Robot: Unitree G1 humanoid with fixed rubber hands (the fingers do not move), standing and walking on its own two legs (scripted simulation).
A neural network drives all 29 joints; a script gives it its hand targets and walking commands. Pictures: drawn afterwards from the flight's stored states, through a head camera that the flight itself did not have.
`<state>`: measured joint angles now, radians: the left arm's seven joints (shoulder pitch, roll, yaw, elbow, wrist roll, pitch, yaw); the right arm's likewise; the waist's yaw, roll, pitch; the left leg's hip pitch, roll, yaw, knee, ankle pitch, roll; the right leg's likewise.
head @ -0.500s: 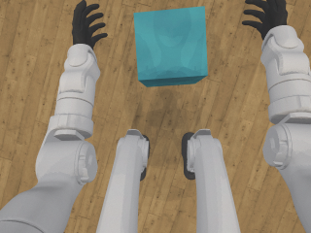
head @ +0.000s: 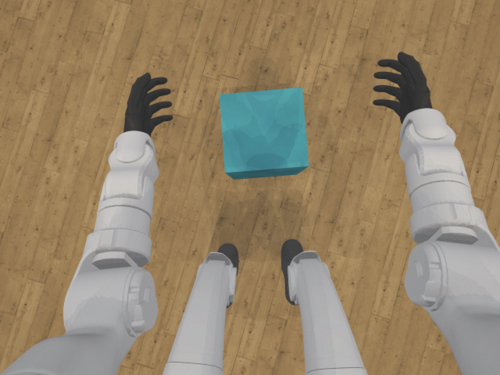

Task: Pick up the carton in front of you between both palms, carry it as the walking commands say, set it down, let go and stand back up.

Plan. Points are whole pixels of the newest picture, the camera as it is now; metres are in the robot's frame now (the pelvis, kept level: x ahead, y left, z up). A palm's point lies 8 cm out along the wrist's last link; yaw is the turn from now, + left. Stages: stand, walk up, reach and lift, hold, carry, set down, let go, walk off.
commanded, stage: let go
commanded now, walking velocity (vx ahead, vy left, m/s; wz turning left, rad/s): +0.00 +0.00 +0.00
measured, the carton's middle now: (263, 139) +0.51 +0.00 -0.53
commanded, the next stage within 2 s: stand in 1.14 s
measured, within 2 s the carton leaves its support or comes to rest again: neither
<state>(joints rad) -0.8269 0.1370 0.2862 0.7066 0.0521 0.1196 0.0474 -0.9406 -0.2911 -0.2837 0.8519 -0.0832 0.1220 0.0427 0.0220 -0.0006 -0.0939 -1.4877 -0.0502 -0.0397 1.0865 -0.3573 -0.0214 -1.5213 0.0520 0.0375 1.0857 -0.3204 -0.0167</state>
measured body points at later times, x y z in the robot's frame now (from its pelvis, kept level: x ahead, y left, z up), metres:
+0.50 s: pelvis +0.07 +0.01 +0.10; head +0.20 +0.00 +0.53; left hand +0.31 +0.24 +0.01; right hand +0.32 -0.22 +0.00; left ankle +0.05 +0.12 -0.62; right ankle +0.06 -0.10 -0.62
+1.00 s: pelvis +0.07 +0.01 +0.12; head +0.08 +0.01 +0.57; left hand +0.25 +0.24 +0.05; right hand +0.24 -0.22 +0.04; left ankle +0.05 +0.12 -0.62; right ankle +0.07 -0.10 -0.62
